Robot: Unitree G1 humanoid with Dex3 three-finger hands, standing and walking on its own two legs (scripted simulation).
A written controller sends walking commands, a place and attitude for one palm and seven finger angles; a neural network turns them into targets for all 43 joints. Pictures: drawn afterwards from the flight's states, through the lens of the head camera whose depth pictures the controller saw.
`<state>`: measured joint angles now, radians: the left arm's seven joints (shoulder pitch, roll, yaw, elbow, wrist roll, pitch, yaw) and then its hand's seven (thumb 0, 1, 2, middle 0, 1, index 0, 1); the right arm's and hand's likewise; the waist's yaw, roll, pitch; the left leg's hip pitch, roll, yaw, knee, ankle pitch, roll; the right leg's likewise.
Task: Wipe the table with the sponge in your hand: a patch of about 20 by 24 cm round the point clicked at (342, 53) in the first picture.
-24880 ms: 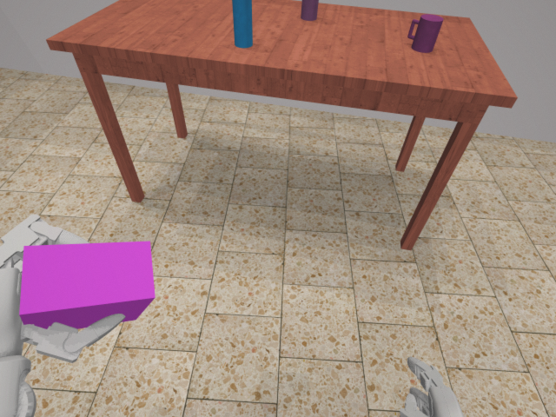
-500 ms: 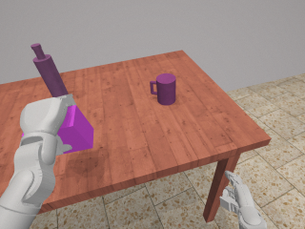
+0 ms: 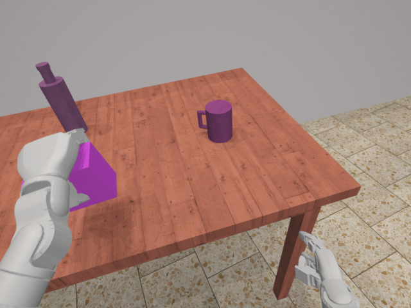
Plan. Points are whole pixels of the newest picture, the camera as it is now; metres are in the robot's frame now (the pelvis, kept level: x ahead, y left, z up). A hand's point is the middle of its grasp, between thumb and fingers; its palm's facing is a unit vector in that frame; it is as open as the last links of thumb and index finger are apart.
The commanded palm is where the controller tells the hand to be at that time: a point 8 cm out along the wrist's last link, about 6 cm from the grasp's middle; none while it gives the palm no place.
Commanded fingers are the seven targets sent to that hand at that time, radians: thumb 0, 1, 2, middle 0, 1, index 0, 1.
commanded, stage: move the sponge above the wiping area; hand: left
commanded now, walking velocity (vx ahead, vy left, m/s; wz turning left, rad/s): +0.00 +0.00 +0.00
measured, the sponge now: (79, 184) +0.27 +0.30 +0.13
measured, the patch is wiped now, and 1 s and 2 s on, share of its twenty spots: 0.00 0.00 0.00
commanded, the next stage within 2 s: none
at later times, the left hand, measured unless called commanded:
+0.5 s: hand (70, 178) +0.26 +0.30 +0.16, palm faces +0.18 -0.08 -0.98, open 10.1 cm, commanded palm +0.21 +0.28 +0.22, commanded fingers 0.00 0.10 1.30 -1.20 -1.60 -1.20 -1.60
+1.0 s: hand (80, 190) +0.25 +0.29 +0.14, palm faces +0.09 -0.11 -0.99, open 10.1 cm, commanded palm +0.21 +0.28 +0.22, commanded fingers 0.00 0.10 1.30 -1.20 -1.60 -1.20 -1.60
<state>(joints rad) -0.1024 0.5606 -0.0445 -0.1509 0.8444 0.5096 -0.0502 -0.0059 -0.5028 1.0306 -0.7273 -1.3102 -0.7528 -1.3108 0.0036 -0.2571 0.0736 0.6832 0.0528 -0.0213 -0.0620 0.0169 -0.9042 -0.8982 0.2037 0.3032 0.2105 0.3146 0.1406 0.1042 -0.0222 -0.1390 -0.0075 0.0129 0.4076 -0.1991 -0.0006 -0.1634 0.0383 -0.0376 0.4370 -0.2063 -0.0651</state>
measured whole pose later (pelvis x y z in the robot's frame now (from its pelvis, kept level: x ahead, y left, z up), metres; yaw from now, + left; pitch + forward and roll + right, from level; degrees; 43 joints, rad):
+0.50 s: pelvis +0.00 +0.01 +0.00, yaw +1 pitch -3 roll +1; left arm -0.06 0.54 -0.04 -0.16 0.84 0.51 -0.07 -0.01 -0.50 1.03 -0.73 -1.31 -0.75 -1.31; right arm 0.02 -0.27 0.07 0.68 0.06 -0.02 -0.06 0.02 -0.90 -0.90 0.20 0.30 0.21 0.31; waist 0.14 0.12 -0.02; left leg -0.15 -0.02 0.00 0.41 -0.20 0.01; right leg -0.17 0.03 -0.04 0.43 -0.21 -0.06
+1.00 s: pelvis +0.00 +0.01 +0.00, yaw +1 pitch -3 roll +1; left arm -0.03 0.53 -0.11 -0.21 0.86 0.52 -0.12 -0.01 -0.50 1.03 -0.73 -1.31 -0.75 -1.31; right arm 0.01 -0.27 0.07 0.67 0.06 -0.01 -0.07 0.02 -0.90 -0.90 0.20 0.30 0.18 0.30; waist 0.14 0.12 -0.01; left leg -0.16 -0.02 0.01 0.41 -0.19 0.01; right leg -0.18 0.02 -0.04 0.44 -0.20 -0.05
